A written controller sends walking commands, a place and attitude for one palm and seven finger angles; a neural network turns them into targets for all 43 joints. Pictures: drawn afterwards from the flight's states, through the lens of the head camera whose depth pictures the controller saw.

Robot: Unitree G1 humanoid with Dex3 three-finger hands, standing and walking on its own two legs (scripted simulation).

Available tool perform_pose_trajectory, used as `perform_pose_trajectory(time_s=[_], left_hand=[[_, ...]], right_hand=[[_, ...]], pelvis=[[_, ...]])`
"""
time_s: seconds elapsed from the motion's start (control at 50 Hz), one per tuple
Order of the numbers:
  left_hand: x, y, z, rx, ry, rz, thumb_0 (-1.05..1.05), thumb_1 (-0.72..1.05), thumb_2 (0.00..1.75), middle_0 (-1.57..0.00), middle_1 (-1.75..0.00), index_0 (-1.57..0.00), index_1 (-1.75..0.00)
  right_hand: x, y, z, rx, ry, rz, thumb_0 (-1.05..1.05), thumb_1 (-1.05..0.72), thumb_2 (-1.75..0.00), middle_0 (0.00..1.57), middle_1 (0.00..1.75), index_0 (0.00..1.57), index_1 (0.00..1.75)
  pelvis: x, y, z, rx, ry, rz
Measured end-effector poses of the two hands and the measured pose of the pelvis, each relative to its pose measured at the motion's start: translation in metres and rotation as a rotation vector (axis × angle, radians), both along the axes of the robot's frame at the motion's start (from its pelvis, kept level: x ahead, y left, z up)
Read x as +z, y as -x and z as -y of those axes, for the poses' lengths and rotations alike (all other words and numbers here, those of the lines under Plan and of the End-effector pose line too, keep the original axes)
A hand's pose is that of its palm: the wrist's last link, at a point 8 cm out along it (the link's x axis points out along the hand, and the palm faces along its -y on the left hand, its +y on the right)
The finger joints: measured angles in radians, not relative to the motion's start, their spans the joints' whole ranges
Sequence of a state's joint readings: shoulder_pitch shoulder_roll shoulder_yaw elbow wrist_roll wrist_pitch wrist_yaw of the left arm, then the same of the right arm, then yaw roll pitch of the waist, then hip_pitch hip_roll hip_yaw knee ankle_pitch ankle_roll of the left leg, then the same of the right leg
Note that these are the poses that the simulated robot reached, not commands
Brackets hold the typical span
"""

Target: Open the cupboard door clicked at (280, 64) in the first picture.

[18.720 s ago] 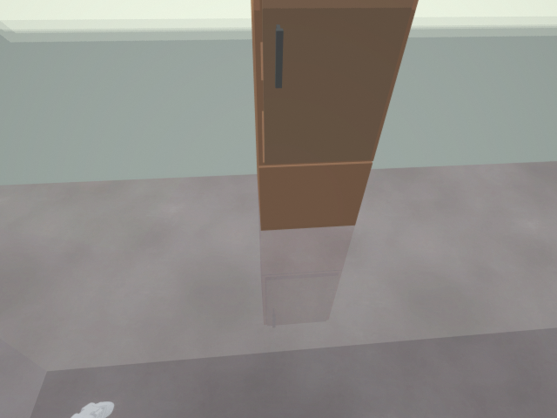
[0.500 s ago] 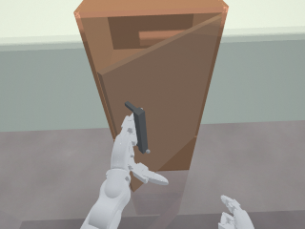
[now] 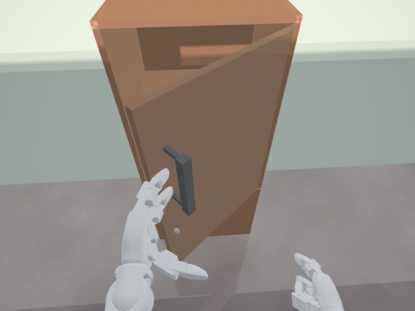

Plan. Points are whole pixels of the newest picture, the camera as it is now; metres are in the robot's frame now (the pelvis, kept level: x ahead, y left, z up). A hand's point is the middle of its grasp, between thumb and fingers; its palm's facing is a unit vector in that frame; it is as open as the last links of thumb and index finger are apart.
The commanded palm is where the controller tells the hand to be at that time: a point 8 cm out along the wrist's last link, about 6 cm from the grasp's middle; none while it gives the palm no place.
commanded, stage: slide the hand sideways off the handle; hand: left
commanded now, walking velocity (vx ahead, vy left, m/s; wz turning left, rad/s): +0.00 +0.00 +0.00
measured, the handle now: (179, 182) +0.33 +0.08 +0.10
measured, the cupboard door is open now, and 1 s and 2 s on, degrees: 42 41 41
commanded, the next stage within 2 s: draw the hand back to the body in 0.44 s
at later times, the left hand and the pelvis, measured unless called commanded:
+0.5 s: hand (148, 259) +0.19 +0.11 +0.09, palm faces +0.08 -1.00 -0.01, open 16.3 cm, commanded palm +0.16 +0.16 +0.09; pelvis +0.01 -0.01 -0.01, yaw +2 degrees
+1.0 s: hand (104, 249) +0.19 +0.17 +0.12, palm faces +0.11 -0.99 -0.05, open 16.3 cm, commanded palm +0.15 +0.22 +0.13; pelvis +0.01 +0.00 -0.01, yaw +2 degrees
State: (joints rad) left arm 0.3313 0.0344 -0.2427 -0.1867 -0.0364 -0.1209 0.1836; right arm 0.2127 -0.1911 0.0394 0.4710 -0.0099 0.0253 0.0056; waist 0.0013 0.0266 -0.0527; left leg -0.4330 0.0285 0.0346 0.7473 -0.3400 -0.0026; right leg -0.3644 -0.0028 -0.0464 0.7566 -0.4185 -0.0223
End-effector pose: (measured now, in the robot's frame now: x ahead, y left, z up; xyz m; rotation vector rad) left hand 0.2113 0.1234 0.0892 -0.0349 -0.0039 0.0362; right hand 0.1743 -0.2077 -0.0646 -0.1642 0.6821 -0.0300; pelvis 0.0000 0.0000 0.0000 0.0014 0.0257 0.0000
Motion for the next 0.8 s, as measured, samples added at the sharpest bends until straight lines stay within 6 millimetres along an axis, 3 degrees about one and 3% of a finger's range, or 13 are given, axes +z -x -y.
perform_pose_trajectory(time_s=[0.3, 0.48, 0.62, 0.8], left_hand=[[0.000, 0.032, -0.035, 0.089, -0.045, -0.001, -0.02, -0.50, 0.30, -0.18, -0.31, -0.18, -0.32], [-0.002, 0.047, -0.038, 0.041, -0.047, -0.004, -0.02, -0.50, 0.30, -0.16, -0.30, -0.16, -0.31], [-0.001, 0.046, -0.043, 0.047, -0.052, 0.021, -0.02, -0.50, 0.30, -0.15, -0.30, -0.16, -0.31], [0.021, 0.048, -0.065, 0.061, -0.086, 0.058, -0.02, -0.50, 0.30, -0.15, -0.30, -0.16, -0.30]], right_hand=[[-0.010, -0.009, 0.008, 0.023, -0.006, 0.028, 0.02, -0.90, -0.90, 0.20, 0.30, 0.20, 0.29], [-0.016, -0.002, 0.020, 0.002, 0.012, 0.047, 0.02, -0.90, -0.90, 0.20, 0.30, 0.20, 0.29], [-0.016, 0.002, 0.024, -0.010, 0.025, 0.069, 0.02, -0.90, -0.90, 0.20, 0.30, 0.20, 0.29], [-0.010, 0.000, 0.017, -0.029, 0.005, 0.100, 0.02, -0.90, -0.90, 0.20, 0.30, 0.20, 0.29]], pelvis=[[-0.008, -0.007, 0.010, 0.020, -0.001, -0.034], [-0.014, -0.006, 0.014, 0.029, 0.000, -0.050], [-0.016, -0.002, 0.014, 0.031, 0.006, -0.055], [-0.012, -0.005, 0.009, 0.026, 0.010, -0.039]])
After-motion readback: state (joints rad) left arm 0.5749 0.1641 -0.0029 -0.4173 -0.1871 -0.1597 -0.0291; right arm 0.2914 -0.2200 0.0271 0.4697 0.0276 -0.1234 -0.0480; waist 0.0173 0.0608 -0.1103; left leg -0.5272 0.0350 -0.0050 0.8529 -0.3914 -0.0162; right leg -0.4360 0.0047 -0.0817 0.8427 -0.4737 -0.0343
